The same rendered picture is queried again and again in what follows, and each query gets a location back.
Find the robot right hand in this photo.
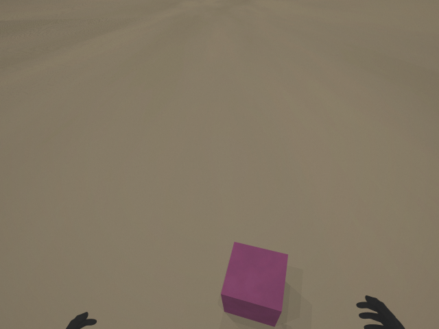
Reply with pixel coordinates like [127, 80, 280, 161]
[356, 295, 405, 329]

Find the carton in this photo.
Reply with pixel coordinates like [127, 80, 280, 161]
[221, 242, 288, 327]

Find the robot left hand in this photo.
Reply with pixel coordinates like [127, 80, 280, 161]
[66, 312, 97, 329]

